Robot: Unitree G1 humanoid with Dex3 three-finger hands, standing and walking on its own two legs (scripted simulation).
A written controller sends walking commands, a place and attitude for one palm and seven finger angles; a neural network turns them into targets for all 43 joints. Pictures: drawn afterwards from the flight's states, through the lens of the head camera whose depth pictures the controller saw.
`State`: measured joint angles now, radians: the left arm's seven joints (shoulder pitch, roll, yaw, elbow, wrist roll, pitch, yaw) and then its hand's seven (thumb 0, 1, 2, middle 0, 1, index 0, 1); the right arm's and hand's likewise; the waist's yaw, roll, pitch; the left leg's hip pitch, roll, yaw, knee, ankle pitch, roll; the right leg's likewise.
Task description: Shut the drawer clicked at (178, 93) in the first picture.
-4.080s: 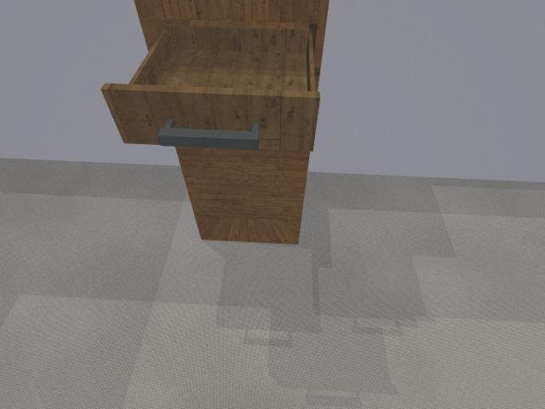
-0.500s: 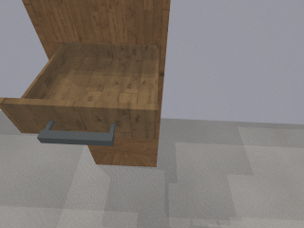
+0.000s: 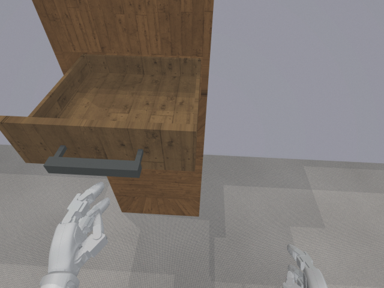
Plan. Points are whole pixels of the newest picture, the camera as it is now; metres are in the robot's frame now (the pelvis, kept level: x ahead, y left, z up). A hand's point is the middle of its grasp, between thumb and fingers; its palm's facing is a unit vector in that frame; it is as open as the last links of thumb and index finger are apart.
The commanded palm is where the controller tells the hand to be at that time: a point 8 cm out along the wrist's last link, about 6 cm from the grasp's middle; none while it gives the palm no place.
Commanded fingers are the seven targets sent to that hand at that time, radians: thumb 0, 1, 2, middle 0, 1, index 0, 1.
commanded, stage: raise the hand and make a fist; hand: left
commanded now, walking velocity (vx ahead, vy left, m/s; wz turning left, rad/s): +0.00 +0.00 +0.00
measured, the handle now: (97, 159) +0.34 +0.20 +0.12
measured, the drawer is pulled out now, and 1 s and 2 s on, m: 0.30 0.30 0.30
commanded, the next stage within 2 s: bring the fist close to the handle in 1.66 s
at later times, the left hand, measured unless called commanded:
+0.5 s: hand (95, 257) +0.17 +0.17 +0.07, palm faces -0.03 -1.00 -0.08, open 4.3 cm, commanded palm +0.12 +0.23 +0.09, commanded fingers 0.00 0.90 0.90 -0.96 -1.12 -0.96 -1.12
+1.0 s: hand (77, 242) +0.16 +0.17 +0.16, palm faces -0.02 -0.99 -0.12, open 3.1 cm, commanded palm +0.12 +0.22 +0.18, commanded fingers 0.00 0.90 0.90 -1.40 -1.60 -1.40 -1.60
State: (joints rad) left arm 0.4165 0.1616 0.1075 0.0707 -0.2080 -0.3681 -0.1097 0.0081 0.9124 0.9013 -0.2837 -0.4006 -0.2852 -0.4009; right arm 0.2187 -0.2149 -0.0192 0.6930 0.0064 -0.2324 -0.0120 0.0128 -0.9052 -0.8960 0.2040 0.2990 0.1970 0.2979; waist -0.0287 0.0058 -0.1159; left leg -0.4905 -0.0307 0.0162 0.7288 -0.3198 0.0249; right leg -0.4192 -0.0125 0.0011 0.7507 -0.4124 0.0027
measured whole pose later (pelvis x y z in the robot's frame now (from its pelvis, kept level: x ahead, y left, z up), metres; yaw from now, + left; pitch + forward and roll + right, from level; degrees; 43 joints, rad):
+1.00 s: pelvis +0.00 +0.00 +0.00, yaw +1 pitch -1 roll -1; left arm 0.57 0.27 0.15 -0.56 -0.28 0.00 -0.25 0.02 0.90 0.90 -1.27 -1.46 -1.27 -1.46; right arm 0.20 -0.21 0.08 0.54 0.07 -0.34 -0.05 0.02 -0.90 -0.90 0.20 0.30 0.20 0.30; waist 0.07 0.05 -0.11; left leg -0.38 -0.02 -0.02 0.73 -0.34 0.02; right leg -0.27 0.01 -0.03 0.69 -0.41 0.00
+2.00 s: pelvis +0.01 -0.02 +0.01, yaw +1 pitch -2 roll -1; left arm 0.43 0.31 0.32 -0.46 -0.38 0.18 -0.32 0.01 0.90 0.90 -1.40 -1.60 -1.40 -1.60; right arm 0.23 -0.26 0.08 0.61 0.08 -0.36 -0.09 0.02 -0.90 -0.90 0.20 0.30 0.20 0.30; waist 0.06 0.07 -0.09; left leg -0.29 0.00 -0.03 0.64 -0.31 0.00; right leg -0.19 0.03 -0.04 0.60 -0.38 -0.02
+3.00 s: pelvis +0.02 -0.03 +0.01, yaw +1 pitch +2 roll +0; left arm 0.29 0.25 0.20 -0.10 -0.30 -0.13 -0.25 0.02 0.90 0.90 -1.40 -1.60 -1.40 -1.60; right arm 0.26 -0.27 0.03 0.62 0.04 -0.25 -0.06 0.02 -0.90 -0.90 0.20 0.30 0.20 0.30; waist 0.00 0.06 -0.08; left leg -0.39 0.01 -0.02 0.68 -0.33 -0.02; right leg -0.31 0.03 -0.03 0.68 -0.41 -0.04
